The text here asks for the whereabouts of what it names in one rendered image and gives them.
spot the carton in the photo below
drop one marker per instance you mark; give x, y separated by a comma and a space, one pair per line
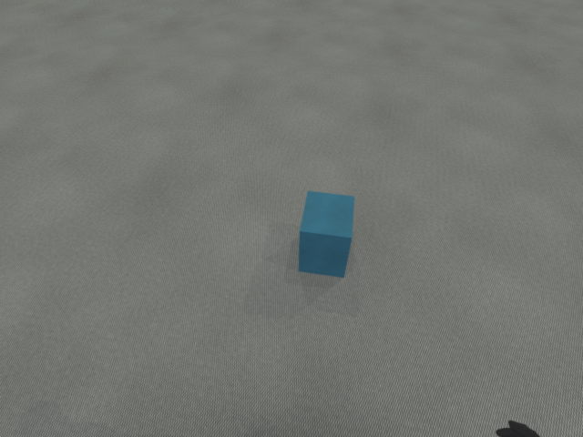
326, 233

